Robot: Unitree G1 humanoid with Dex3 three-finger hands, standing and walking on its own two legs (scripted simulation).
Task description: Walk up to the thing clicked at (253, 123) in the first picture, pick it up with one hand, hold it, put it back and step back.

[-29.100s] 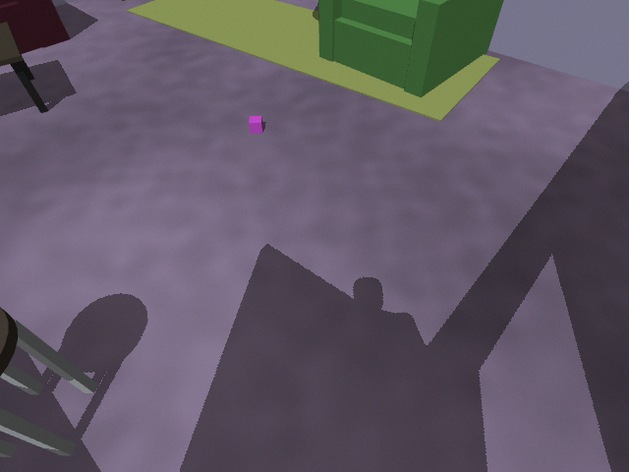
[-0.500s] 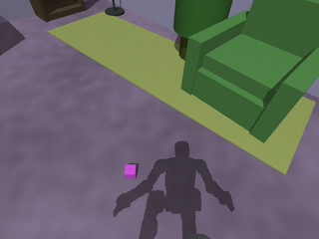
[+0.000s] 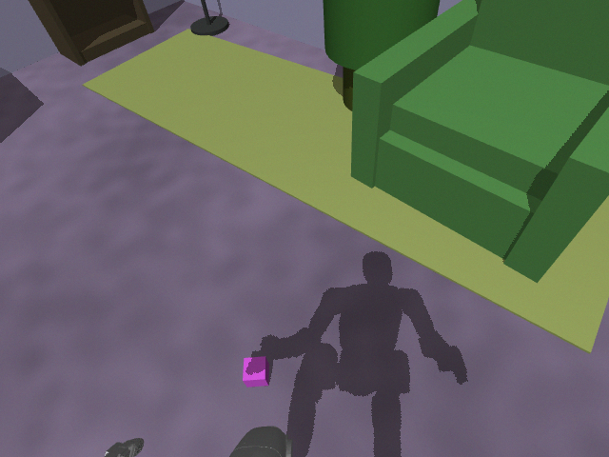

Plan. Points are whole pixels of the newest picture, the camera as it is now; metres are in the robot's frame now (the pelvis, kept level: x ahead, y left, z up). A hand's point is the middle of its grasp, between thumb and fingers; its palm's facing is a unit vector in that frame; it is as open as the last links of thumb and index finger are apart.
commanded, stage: walk up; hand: left
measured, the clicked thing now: (256, 371) +0.44 +0.26 -0.74
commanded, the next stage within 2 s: none
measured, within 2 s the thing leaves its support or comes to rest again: neither
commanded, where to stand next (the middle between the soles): +0.07 +0.00 m, yaw +4 degrees
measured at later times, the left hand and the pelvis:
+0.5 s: hand out of the picture +0.08 +0.28 -0.17, palm faces -0.04 -0.92 -0.39, open 7.4 cm; pelvis +0.01 +0.01 -0.02, yaw -1 degrees
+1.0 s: hand out of the picture +0.12 +0.27 -0.15, palm faces -0.03 -0.95 -0.32, open 7.4 cm; pelvis +0.01 +0.02 +0.00, yaw +0 degrees
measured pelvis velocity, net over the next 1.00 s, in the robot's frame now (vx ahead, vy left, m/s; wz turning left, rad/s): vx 0.01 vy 0.02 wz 0.00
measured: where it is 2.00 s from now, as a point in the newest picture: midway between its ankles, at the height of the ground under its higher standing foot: outside the picture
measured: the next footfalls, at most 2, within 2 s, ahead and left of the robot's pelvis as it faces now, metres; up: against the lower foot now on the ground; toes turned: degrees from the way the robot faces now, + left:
left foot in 0.14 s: +0.13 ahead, +0.15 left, +0.00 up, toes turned -1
right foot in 0.46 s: +0.02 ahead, -0.12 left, +0.00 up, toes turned +0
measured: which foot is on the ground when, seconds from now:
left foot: up 0.00-0.12, down 0.14-1.00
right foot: down 0.00-0.18, up 0.20-0.44, down 0.46-1.00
